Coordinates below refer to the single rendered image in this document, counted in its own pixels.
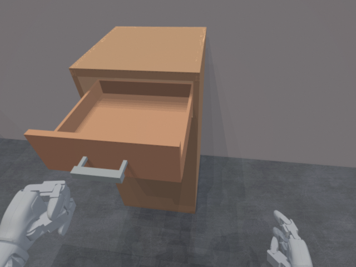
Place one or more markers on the handle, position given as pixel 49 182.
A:
pixel 96 174

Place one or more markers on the robot right hand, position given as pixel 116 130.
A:
pixel 295 251

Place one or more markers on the robot left hand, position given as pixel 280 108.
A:
pixel 20 222

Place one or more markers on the drawer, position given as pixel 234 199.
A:
pixel 146 123

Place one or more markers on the cabinet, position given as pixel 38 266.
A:
pixel 161 54

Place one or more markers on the left robot forearm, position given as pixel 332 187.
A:
pixel 12 254

